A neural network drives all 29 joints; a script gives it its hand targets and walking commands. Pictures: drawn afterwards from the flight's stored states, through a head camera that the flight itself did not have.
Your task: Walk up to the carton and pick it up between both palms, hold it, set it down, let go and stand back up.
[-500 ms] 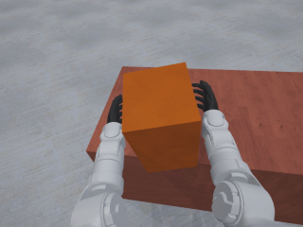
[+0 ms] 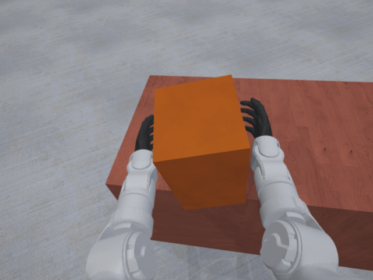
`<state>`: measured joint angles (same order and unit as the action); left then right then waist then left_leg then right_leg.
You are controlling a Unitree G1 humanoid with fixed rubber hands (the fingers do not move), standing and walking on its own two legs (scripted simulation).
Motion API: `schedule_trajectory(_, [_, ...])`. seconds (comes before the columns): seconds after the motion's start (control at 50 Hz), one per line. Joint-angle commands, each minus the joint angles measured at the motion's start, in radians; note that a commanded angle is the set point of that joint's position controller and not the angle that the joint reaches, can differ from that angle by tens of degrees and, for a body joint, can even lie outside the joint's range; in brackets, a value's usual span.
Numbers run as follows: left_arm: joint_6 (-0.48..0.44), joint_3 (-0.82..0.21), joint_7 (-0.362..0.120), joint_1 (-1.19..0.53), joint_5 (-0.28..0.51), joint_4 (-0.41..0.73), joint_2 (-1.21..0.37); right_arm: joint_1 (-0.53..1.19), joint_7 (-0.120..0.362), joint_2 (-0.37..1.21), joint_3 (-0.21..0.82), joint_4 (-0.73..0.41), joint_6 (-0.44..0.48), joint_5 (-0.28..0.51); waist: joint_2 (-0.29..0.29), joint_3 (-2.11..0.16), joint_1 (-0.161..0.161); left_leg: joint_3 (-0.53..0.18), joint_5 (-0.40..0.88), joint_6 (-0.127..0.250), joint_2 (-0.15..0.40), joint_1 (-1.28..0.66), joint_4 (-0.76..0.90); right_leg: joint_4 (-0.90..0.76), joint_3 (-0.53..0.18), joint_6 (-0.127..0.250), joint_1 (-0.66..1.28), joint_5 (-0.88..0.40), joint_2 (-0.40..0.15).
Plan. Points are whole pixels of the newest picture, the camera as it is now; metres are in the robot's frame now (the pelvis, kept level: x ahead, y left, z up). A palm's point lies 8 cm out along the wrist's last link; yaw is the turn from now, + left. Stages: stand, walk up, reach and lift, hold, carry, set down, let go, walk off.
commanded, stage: set down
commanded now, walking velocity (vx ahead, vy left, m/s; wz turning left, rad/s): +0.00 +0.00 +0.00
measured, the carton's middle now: (204, 152) +0.44 -0.02 +0.01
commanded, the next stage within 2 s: none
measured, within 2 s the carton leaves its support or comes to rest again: rests again in 0.94 s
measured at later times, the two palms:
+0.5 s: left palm (151, 148) +0.42 +0.11 +0.06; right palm (267, 138) +0.42 -0.16 +0.07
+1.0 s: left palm (156, 146) +0.43 +0.10 +0.05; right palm (270, 141) +0.43 -0.17 +0.06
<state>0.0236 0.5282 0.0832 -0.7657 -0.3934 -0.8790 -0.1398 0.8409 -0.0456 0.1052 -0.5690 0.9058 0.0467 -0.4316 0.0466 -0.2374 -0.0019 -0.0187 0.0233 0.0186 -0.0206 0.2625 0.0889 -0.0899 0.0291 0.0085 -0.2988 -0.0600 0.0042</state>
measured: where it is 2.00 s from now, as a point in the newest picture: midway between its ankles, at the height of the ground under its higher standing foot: outside the picture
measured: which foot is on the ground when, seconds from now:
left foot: down 0.00-1.00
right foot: down 0.00-1.00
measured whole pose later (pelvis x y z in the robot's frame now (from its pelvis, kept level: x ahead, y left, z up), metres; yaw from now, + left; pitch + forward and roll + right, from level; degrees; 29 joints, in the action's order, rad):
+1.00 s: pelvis -0.01 -0.01 +0.00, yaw -2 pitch +25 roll +0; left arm -0.14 0.62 0.05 -0.88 -0.44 -0.99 -0.12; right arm 0.89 -0.04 0.10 -0.66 0.93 0.13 -0.53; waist 0.04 -0.26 0.01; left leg 0.02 0.06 0.01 -0.01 0.40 0.09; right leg -0.09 -0.01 0.02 -0.45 -0.10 0.02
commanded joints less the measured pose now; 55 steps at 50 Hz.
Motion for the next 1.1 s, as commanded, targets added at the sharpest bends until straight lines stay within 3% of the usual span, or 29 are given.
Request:
schedule_trajectory(0.0, [-0.086, -0.251, -0.119, -0.654, -0.006, 0.074, -0.398, 0.488, 0.135, 0.445, 0.245, 0.022, 0.051, -0.026, -0.036, -0.561, -0.002, 0.032, 0.544, -0.034, -0.021, -0.152, -0.082, 0.092, 0.002, 0.021, 0.432, -0.472, 0.043])
schedule_trajectory(0.02, [-0.088, -0.248, -0.120, -0.659, -0.013, 0.070, -0.387, 0.488, 0.135, 0.437, 0.229, 0.031, 0.051, -0.031, -0.019, -0.562, -0.005, 0.031, 0.537, -0.036, -0.022, -0.137, -0.078, 0.090, -0.001, 0.022, 0.441, -0.465, 0.039])
schedule_trajectory(0.1, [-0.102, -0.219, -0.122, -0.648, -0.020, 0.054, -0.379, 0.483, 0.131, 0.446, 0.210, 0.043, 0.059, -0.062, -0.060, -0.556, -0.006, 0.038, 0.496, -0.030, -0.022, -0.100, -0.062, 0.094, 0.002, 0.023, 0.439, -0.471, 0.038])
schedule_trajectory(0.14, [-0.109, -0.193, -0.121, -0.653, -0.036, 0.015, -0.336, 0.485, 0.131, 0.436, 0.196, 0.048, 0.058, -0.062, -0.061, -0.522, 0.018, 0.036, 0.447, -0.014, -0.026, -0.046, -0.038, 0.095, -0.005, 0.013, 0.449, -0.442, 0.034])
schedule_trajectory(0.18, [-0.115, -0.184, -0.122, -0.646, -0.041, 0.006, -0.317, 0.474, 0.128, 0.425, 0.189, 0.065, 0.056, -0.067, -0.067, -0.503, 0.022, 0.049, 0.387, -0.012, -0.030, -0.004, -0.022, 0.100, -0.002, 0.005, 0.472, -0.414, 0.032])
schedule_trajectory(0.36, [-0.130, -0.161, -0.121, -0.652, -0.043, -0.013, -0.310, 0.471, 0.134, 0.448, 0.169, 0.052, 0.059, -0.112, -0.086, -0.580, 0.032, 0.046, 0.362, 0.007, -0.022, -0.005, 0.011, 0.100, -0.008, -0.004, 0.447, -0.385, 0.024])
schedule_trajectory(0.4, [-0.132, -0.152, -0.120, -0.648, -0.057, -0.034, -0.309, 0.481, 0.135, 0.444, 0.167, 0.061, 0.062, -0.114, -0.076, -0.556, 0.047, 0.049, 0.365, 0.007, -0.026, 0.017, 0.014, 0.097, -0.015, -0.003, 0.445, -0.386, 0.017])
schedule_trajectory(0.46, [-0.134, -0.135, -0.126, -0.641, -0.067, -0.046, -0.309, 0.464, 0.132, 0.453, 0.175, 0.086, 0.066, -0.122, -0.095, -0.550, 0.038, 0.051, 0.361, 0.007, -0.029, 0.054, 0.018, 0.111, -0.015, -0.008, 0.479, -0.428, 0.018])
schedule_trajectory(0.58, [-0.153, -0.092, -0.132, -0.631, -0.074, -0.104, -0.267, 0.465, 0.127, 0.460, 0.166, 0.094, 0.065, -0.127, -0.115, -0.514, 0.059, 0.056, 0.267, 0.027, -0.029, 0.129, 0.049, 0.133, -0.022, -0.025, 0.511, -0.424, 0.008])
schedule_trajectory(0.62, [-0.156, -0.082, -0.134, -0.613, -0.072, -0.112, -0.266, 0.455, 0.123, 0.446, 0.152, 0.096, 0.068, -0.137, -0.124, -0.502, 0.052, 0.051, 0.240, 0.032, -0.030, 0.157, 0.061, 0.138, -0.024, -0.024, 0.516, -0.409, 0.005])
schedule_trajectory(0.66, [-0.165, -0.083, -0.132, -0.646, -0.070, -0.107, -0.251, 0.474, 0.122, 0.458, 0.165, 0.094, 0.072, -0.140, -0.132, -0.538, 0.055, 0.051, 0.241, 0.036, -0.030, 0.164, 0.064, 0.148, -0.025, -0.031, 0.525, -0.434, -0.001])
schedule_trajectory(0.68, [-0.170, -0.100, -0.132, -0.644, -0.055, -0.100, -0.255, 0.468, 0.121, 0.459, 0.161, 0.092, 0.075, -0.144, -0.132, -0.548, 0.036, 0.049, 0.258, 0.033, -0.028, 0.159, 0.059, 0.150, -0.019, -0.029, 0.519, -0.453, 0.004])
schedule_trajectory(0.7, [-0.171, -0.085, -0.132, -0.639, -0.053, -0.118, -0.242, 0.463, 0.119, 0.459, 0.159, 0.103, 0.073, -0.137, -0.132, -0.532, 0.056, 0.051, 0.270, 0.034, -0.029, 0.151, 0.053, 0.151, -0.026, -0.025, 0.508, -0.452, 0.004])
schedule_trajectory(0.78, [-0.175, -0.074, -0.131, -0.620, -0.063, -0.125, -0.256, 0.455, 0.116, 0.443, 0.149, 0.106, 0.082, -0.147, -0.127, -0.558, 0.047, 0.049, 0.278, 0.028, -0.030, 0.130, 0.048, 0.146, -0.024, -0.027, 0.495, -0.451, 0.005])
schedule_trajectory(0.8, [-0.171, -0.081, -0.134, -0.612, -0.066, -0.126, -0.258, 0.467, 0.115, 0.446, 0.150, 0.108, 0.084, -0.141, -0.103, -0.556, 0.049, 0.054, 0.291, 0.024, -0.037, 0.131, 0.043, 0.141, -0.023, -0.025, 0.477, -0.448, 0.004])
schedule_trajectory(0.84, [-0.178, -0.091, -0.133, -0.602, -0.062, -0.126, -0.268, 0.450, 0.119, 0.468, 0.163, 0.110, 0.092, -0.141, -0.123, -0.578, 0.045, 0.050, 0.340, 0.017, -0.036, 0.109, 0.032, 0.146, -0.023, -0.028, 0.479, -0.507, 0.009])
schedule_trajectory(0.92, [-0.174, -0.082, -0.126, -0.563, -0.085, -0.133, -0.280, 0.457, 0.118, 0.440, 0.149, 0.121, 0.101, -0.136, -0.077, -0.562, 0.060, 0.054, 0.345, 0.005, -0.034, 0.105, 0.018, 0.141, -0.029, -0.014, 0.470, -0.470, 0.005])
schedule_trajectory(0.96, [-0.174, -0.082, -0.122, -0.557, -0.082, -0.120, -0.261, 0.448, 0.126, 0.449, 0.170, 0.112, 0.101, -0.122, -0.092, -0.560, 0.071, 0.054, 0.366, 0.007, -0.031, 0.106, 0.010, 0.145, -0.032, -0.018, 0.452, -0.489, 0.006])
schedule_trajectory(1.0, [-0.171, -0.087, -0.117, -0.555, -0.078, -0.119, -0.268, 0.440, 0.130, 0.448, 0.168, 0.136, 0.096, -0.119, -0.098, -0.555, 0.062, 0.057, 0.358, 0.005, -0.033, 0.113, 0.014, 0.150, -0.038, -0.013, 0.470, -0.496, 0.004])
schedule_trajectory(1.02, [-0.172, -0.072, -0.118, -0.548, -0.081, -0.115, -0.256, 0.445, 0.130, 0.438, 0.175, 0.128, 0.094, -0.123, -0.107, -0.548, 0.076, 0.054, 0.328, 0.009, -0.033, 0.132, 0.018, 0.149, -0.041, -0.019, 0.479, -0.475, 0.007])
schedule_trajectory(1.08, [-0.172, -0.067, -0.119, -0.569, -0.074, -0.119, -0.245, 0.441, 0.126, 0.441, 0.181, 0.139, 0.095, -0.124, -0.147, -0.546, 0.063, 0.051, 0.329, 0.012, -0.031, 0.134, 0.026, 0.161, -0.036, -0.023, 0.481, -0.505, 0.005])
